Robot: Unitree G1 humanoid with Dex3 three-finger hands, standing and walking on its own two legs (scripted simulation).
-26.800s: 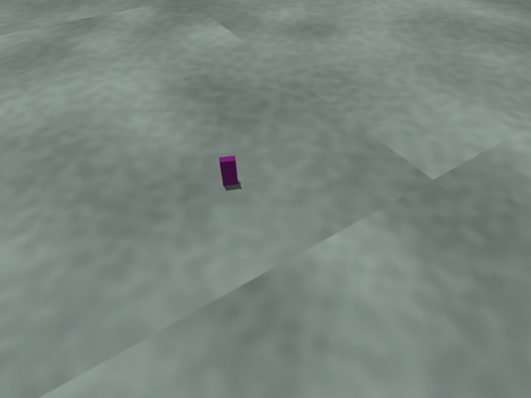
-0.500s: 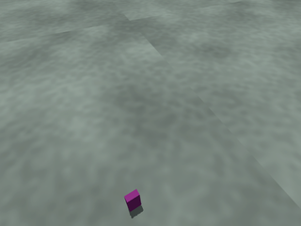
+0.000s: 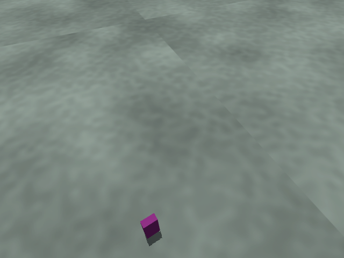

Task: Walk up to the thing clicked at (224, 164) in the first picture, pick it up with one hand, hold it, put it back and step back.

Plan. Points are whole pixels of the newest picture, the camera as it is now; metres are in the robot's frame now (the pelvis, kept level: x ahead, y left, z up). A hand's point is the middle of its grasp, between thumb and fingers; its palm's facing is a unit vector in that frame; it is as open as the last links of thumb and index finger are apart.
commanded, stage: stand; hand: left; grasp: from the side
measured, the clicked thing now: (150, 226) +0.42 +0.17 -0.69
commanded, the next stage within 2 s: step back in 1.04 s
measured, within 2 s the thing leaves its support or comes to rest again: neither
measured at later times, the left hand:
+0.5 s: hand out of the picture +0.09 +0.24 -0.15, palm faces -0.02 -0.94 -0.35, open 7.4 cm
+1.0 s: hand out of the picture +0.09 +0.25 -0.15, palm faces -0.02 -0.94 -0.34, open 7.4 cm
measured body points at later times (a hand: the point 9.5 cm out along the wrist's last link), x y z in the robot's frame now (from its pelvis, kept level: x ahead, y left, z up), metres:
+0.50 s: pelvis +0.02 +0.00 +0.00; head +0.02 -0.01 +0.45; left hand +0.09 +0.29 -0.13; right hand +0.08 -0.30 -0.14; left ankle +0.02 +0.14 -0.75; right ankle +0.03 -0.13 -0.75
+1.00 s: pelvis +0.03 +0.00 +0.00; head +0.03 -0.01 +0.45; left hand +0.10 +0.29 -0.13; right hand +0.09 -0.30 -0.14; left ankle +0.02 +0.14 -0.75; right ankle +0.03 -0.13 -0.75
